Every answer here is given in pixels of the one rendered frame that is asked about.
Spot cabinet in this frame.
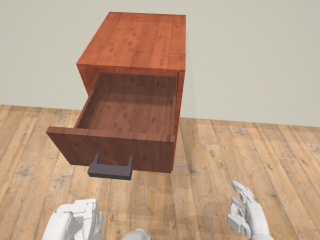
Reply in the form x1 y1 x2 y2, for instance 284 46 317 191
76 11 186 172

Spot handle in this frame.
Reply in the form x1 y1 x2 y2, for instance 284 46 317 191
87 153 134 181

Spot drawer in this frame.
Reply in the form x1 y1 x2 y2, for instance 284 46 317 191
46 72 177 174

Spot right robot hand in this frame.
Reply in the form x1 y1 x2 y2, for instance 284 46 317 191
227 180 270 240

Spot left robot hand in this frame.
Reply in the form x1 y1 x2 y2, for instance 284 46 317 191
41 198 104 240

